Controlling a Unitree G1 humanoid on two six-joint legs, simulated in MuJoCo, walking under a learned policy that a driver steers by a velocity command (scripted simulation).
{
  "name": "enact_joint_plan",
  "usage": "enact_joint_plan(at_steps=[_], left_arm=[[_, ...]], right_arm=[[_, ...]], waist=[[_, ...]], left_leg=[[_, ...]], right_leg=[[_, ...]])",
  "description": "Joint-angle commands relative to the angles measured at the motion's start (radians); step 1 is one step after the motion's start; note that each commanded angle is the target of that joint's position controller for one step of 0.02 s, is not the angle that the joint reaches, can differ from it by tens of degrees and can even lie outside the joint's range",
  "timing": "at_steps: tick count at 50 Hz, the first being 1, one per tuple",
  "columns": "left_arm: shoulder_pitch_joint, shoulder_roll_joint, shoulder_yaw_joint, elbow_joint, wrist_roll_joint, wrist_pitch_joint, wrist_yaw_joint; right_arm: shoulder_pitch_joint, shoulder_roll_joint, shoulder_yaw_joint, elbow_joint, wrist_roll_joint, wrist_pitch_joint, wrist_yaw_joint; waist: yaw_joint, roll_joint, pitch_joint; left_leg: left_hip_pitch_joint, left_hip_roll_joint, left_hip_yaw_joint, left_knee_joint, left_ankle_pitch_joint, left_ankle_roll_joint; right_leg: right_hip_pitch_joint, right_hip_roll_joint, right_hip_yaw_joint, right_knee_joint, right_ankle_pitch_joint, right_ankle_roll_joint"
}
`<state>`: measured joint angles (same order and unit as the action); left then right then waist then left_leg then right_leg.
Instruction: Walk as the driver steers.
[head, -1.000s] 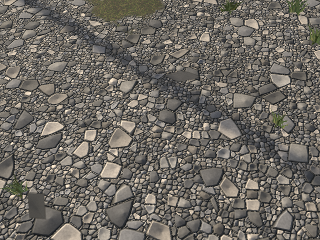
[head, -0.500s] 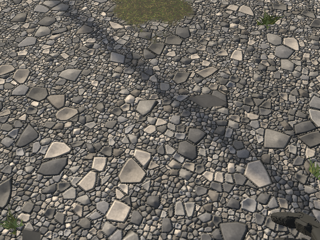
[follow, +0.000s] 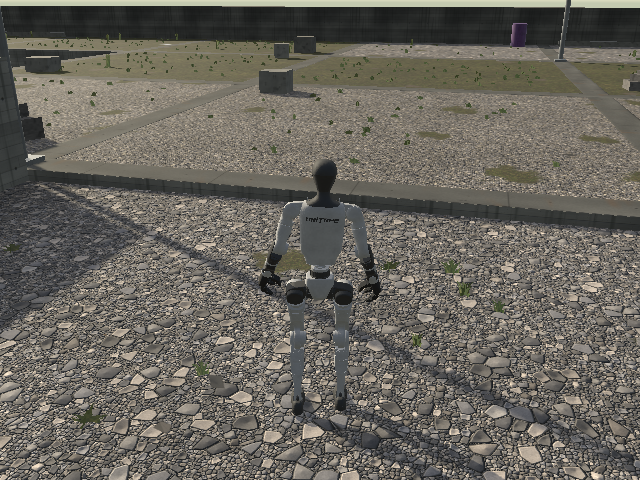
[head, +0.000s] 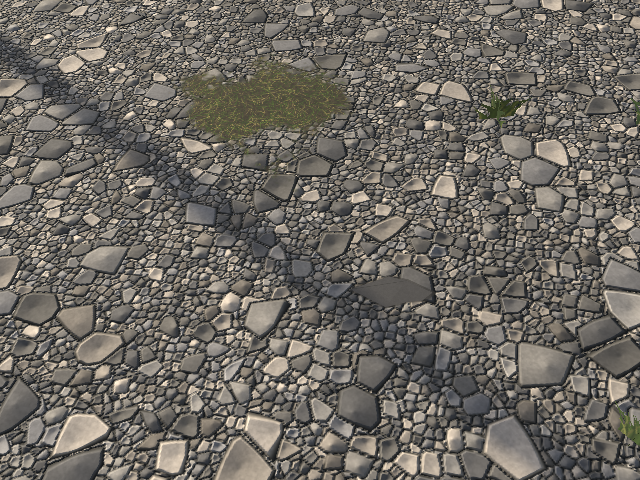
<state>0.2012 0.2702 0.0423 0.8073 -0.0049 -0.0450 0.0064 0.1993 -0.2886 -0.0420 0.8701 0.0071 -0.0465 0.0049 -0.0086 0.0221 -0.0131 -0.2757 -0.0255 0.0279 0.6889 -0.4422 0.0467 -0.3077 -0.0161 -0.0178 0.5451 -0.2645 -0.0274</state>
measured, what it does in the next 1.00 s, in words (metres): walks ahead, turning right: left foot, then right foot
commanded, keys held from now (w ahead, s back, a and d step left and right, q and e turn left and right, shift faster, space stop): w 0.18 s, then w+e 0.82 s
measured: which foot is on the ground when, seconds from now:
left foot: up 0.00-0.36, down 0.38-0.92, up 0.94-1.00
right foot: down 0.00-0.38, up 0.40-0.88, down 0.90-1.00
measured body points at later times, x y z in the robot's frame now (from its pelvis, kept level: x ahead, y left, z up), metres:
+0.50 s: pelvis +0.22 +0.06 +0.00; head +0.25 +0.07 +0.45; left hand +0.27 +0.34 -0.13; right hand +0.35 -0.22 -0.10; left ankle +0.27 +0.16 -0.74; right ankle +0.10 -0.08 -0.65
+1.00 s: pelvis +0.46 -0.04 -0.01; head +0.50 -0.07 +0.43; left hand +0.73 +0.14 -0.10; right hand +0.42 -0.33 -0.14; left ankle +0.38 +0.16 -0.63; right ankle +0.51 -0.13 -0.74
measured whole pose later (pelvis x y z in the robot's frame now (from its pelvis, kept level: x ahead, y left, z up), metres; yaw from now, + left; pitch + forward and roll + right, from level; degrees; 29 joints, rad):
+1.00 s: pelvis +0.46 -0.04 -0.01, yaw -24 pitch +1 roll +1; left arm 0.16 0.29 0.08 0.68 -0.02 -0.04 -0.04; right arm 0.22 -0.30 -0.06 0.89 0.02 -0.09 0.01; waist -0.02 0.00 0.09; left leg -0.28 0.06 0.01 1.19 -0.45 0.00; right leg -0.43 0.06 -0.04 0.60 -0.18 -0.10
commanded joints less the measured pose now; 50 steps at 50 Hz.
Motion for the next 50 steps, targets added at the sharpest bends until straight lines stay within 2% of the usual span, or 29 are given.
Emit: enact_joint_plan(at_steps=[1, 3, 4, 8, 10, 14, 16, 17, 18, 19, 20, 21, 22, 24, 26, 28, 32, 35, 39, 40, 42, 43, 44, 45, 46, 47, 48, 49, 50], left_arm=[[0.185, 0.167, 0.045, -0.006, 0.007, -0.035, -0.003], [0.133, 0.145, 0.040, -0.018, -0.005, -0.041, -0.001], [0.122, 0.138, 0.037, -0.019, -0.002, -0.039, 0.000], [0.129, 0.161, 0.047, -0.007, -0.003, -0.035, 0.004], [0.159, 0.172, 0.052, 0.010, -0.007, -0.035, 0.005], [0.200, 0.189, 0.061, 0.040, -0.021, -0.027, 0.005], [0.180, 0.200, 0.067, 0.043, -0.024, -0.021, 0.009], [0.167, 0.196, 0.066, 0.041, -0.025, -0.018, 0.010], [0.165, 0.174, 0.058, 0.039, -0.020, -0.017, 0.011], [0.157, 0.118, 0.038, 0.021, -0.006, -0.017, 0.009], [0.253, 0.007, 0.007, -0.014, -0.007, -0.030, 0.011], [0.251, 0.076, 0.024, -0.002, -0.032, -0.040, 0.014], [0.191, 0.151, 0.047, -0.017, -0.050, -0.042, 0.014], [0.136, 0.137, 0.053, -0.022, -0.036, -0.032, 0.021], [0.142, 0.097, 0.055, -0.024, -0.030, -0.012, 0.015], [0.122, 0.067, 0.052, -0.043, -0.028, 0.004, 0.009], [0.039, 0.056, 0.046, -0.090, -0.022, 0.010, -0.003], [-0.068, 0.040, 0.032, -0.128, -0.019, 0.004, -0.027], [-0.187, 0.038, 0.024, -0.192, -0.019, 0.005, -0.054], [-0.198, 0.046, 0.026, -0.205, -0.020, 0.006, -0.060], [-0.171, 0.078, 0.041, -0.219, -0.019, 0.012, -0.066], [-0.111, 0.105, 0.056, -0.212, -0.018, 0.016, -0.066], [0.011, 0.144, 0.080, -0.184, -0.021, 0.019, -0.062], [0.188, 0.204, 0.115, -0.135, -0.023, 0.027, -0.045], [0.236, 0.317, 0.138, -0.120, -0.029, 0.032, -0.025], [0.228, 0.304, 0.121, -0.163, -0.022, 0.013, -0.032], [0.210, 0.227, 0.096, -0.157, -0.012, -0.002, -0.041], [0.160, 0.203, 0.089, -0.155, -0.010, -0.014, -0.041], [0.087, 0.173, 0.079, -0.164, -0.011, -0.019, -0.039]], right_arm=[[-0.097, -0.120, -0.028, -0.097, 0.020, -0.042, 0.010], [-0.114, -0.103, -0.029, -0.091, 0.015, -0.044, 0.018], [-0.130, -0.092, -0.028, -0.092, 0.012, -0.043, 0.020], [-0.194, -0.038, -0.009, -0.101, 0.002, -0.036, 0.025], [-0.244, -0.028, -0.001, -0.113, 0.004, -0.035, 0.027], [-0.292, -0.065, -0.005, -0.132, 0.013, -0.047, 0.035], [-0.247, -0.099, -0.017, -0.123, 0.014, -0.055, 0.035], [-0.188, -0.115, -0.027, -0.103, 0.012, -0.058, 0.032], [-0.072, -0.149, -0.047, -0.066, 0.009, -0.058, 0.023], [0.091, -0.208, -0.070, -0.033, -0.004, -0.059, 0.011], [0.189, -0.310, -0.096, -0.013, -0.014, -0.045, 0.006], [0.180, -0.227, -0.075, -0.011, -0.009, -0.045, 0.011], [0.102, -0.161, -0.054, -0.025, -0.003, -0.050, 0.012], [-0.014, -0.081, -0.034, -0.034, -0.007, -0.057, 0.013], [-0.053, -0.059, -0.031, -0.026, -0.020, -0.064, 0.011], [-0.050, -0.075, -0.039, -0.013, -0.019, -0.072, 0.007], [-0.030, -0.115, -0.050, 0.006, -0.021, -0.071, -0.005], [-0.004, -0.141, -0.055, 0.010, -0.015, -0.062, -0.014], [0.075, -0.172, -0.064, 0.032, 0.003, -0.037, -0.016], [0.082, -0.179, -0.067, 0.035, 0.007, -0.028, -0.016], [0.074, -0.206, -0.075, 0.029, 0.014, -0.014, -0.020], [0.069, -0.221, -0.080, 0.024, 0.018, -0.006, -0.023], [0.057, -0.228, -0.082, 0.018, 0.021, 0.003, -0.027], [0.051, -0.210, -0.073, 0.009, 0.016, 0.002, -0.030], [0.129, -0.079, -0.033, -0.035, -0.030, -0.014, -0.019], [0.107, -0.069, -0.016, -0.068, -0.014, -0.058, -0.003], [-0.036, -0.153, -0.040, -0.098, 0.032, -0.086, 0.009], [-0.067, -0.145, -0.036, -0.116, 0.041, -0.100, 0.010], [-0.052, -0.136, -0.037, -0.098, 0.020, -0.102, 0.002]], waist=[[0.078, -0.174, -0.007], [0.060, -0.128, 0.026], [0.056, -0.129, 0.035], [0.061, -0.115, 0.038], [0.079, -0.119, 0.050], [0.077, -0.134, 0.074], [0.034, -0.140, 0.064], [-0.003, -0.135, 0.043], [-0.054, -0.122, -0.017], [-0.123, -0.050, -0.137], [-0.101, 0.229, -0.283], [-0.109, 0.239, -0.271], [-0.093, 0.177, -0.136], [-0.042, 0.107, -0.018], [-0.003, 0.119, 0.016], [0.007, 0.082, 0.037], [-0.001, 0.036, 0.069], [-0.038, 0.015, 0.094], [-0.073, 0.000, 0.125], [-0.068, 0.006, 0.122], [-0.028, 0.043, 0.074], [0.014, 0.063, 0.028], [0.087, 0.063, -0.038], [0.176, 0.023, -0.123], [0.108, -0.236, -0.205], [0.094, -0.229, -0.371], [0.142, -0.119, -0.266], [0.108, -0.089, -0.144], [0.055, -0.020, -0.075]], left_leg=[[-0.531, 0.059, -0.082, 0.365, -0.097, 0.010], [-0.541, 0.114, -0.084, 0.329, 0.050, 0.008], [-0.509, 0.120, -0.073, 0.291, 0.108, -0.003], [-0.378, 0.096, -0.021, 0.069, 0.289, -0.056], [-0.304, 0.077, -0.011, -0.047, 0.360, -0.065], [-0.223, 0.058, -0.035, -0.159, 0.397, -0.057], [-0.143, 0.057, -0.047, -0.198, 0.382, -0.037], [-0.055, 0.051, -0.040, -0.221, 0.373, -0.024], [0.111, 0.042, -0.032, -0.234, 0.351, -0.003], [0.353, 0.165, -0.151, -0.223, 0.313, 0.047], [0.663, 0.416, -0.540, -0.310, 0.115, 0.179], [0.608, 0.435, -0.720, -0.424, -0.080, 0.209], [0.494, 0.408, -0.587, -0.442, -0.102, 0.167], [0.297, 0.331, -0.369, -0.481, 0.096, 0.121], [0.194, 0.290, -0.231, -0.525, 0.231, 0.104], [0.165, 0.291, -0.149, -0.553, 0.336, 0.120], [0.178, 0.285, -0.020, -0.582, 0.449, 0.131], [0.195, 0.274, 0.071, -0.588, 0.490, 0.119], [0.327, 0.307, 0.130, -0.543, 0.573, 0.102], [0.359, 0.314, 0.144, -0.513, 0.641, 0.094], [0.402, 0.317, 0.178, -0.397, 0.956, 0.074], [0.408, 0.314, 0.191, -0.288, 1.111, 0.065], [0.369, 0.296, 0.206, -0.115, 1.175, 0.048], [0.206, 0.258, 0.217, 0.135, 1.043, 0.010], [-0.219, 0.127, 0.205, 0.508, 0.246, -0.048], [-0.434, -0.016, -0.041, 0.706, -0.175, -0.060], [-0.537, 0.041, -0.118, 0.725, -0.090, -0.037], [-0.545, 0.083, -0.108, 0.652, 0.002, -0.018], [-0.480, 0.124, -0.109, 0.561, 0.067, -0.023]], right_leg=[[0.414, -0.333, 0.540, -0.300, -0.109, -0.236], [0.370, -0.297, 0.430, -0.341, -0.034, -0.200], [0.338, -0.270, 0.374, -0.365, 0.029, -0.185], [0.256, -0.192, 0.187, -0.405, 0.200, -0.165], [0.217, -0.176, 0.148, -0.406, 0.205, -0.157], [0.210, -0.213, 0.194, -0.378, 0.176, -0.155], [0.217, -0.235, 0.221, -0.341, 0.185, -0.136], [0.204, -0.221, 0.211, -0.290, 0.226, -0.118], [0.164, -0.176, 0.180, -0.172, 0.311, -0.094], [0.037, -0.111, 0.126, 0.089, 0.227, -0.056], [-0.296, 0.038, 0.025, 0.460, -0.155, 0.019], [-0.407, 0.023, 0.137, 0.646, -0.313, 0.019], [-0.464, -0.028, 0.155, 0.703, -0.241, 0.001], [-0.417, -0.094, 0.134, 0.655, -0.095, -0.006], [-0.337, -0.128, 0.135, 0.607, -0.020, -0.005], [-0.351, -0.137, 0.126, 0.580, 0.024, 0.002], [-0.397, -0.132, 0.118, 0.398, 0.186, 0.020], [-0.367, -0.118, 0.051, 0.237, 0.290, 0.013], [-0.391, -0.095, -0.005, 0.115, 0.264, -0.017], [-0.381, -0.083, -0.021, 0.098, 0.232, -0.030], [-0.284, -0.024, -0.074, 0.086, 0.139, -0.066], [-0.194, 0.015, -0.099, 0.091, 0.088, -0.089], [-0.031, 0.058, -0.114, 0.059, 0.085, -0.119], [0.253, 0.071, -0.067, 0.004, 0.127, -0.160], [0.618, -0.179, 0.365, -0.009, 0.085, -0.291], [0.753, -0.334, 0.858, -0.207, -0.117, -0.431], [0.688, -0.311, 0.758, -0.272, -0.096, -0.358], [0.545, -0.274, 0.618, -0.275, -0.021, -0.320], [0.393, -0.226, 0.502, -0.277, 0.087, -0.286]])
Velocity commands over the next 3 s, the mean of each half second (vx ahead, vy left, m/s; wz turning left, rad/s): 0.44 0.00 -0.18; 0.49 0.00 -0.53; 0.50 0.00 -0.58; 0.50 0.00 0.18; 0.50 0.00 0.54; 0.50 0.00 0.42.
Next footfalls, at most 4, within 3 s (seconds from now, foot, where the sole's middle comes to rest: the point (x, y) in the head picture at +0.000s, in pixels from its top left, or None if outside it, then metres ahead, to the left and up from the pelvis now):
0.38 left None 0.31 0.16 -0.77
0.90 right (423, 463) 0.55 -0.15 -0.77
1.38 left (385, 323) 0.89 -0.10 -0.77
1.86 right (527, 313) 0.91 -0.45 -0.77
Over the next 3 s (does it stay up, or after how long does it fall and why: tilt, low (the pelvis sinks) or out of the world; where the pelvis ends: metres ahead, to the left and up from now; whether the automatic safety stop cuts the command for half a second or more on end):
stays up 1.44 -0.50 0.00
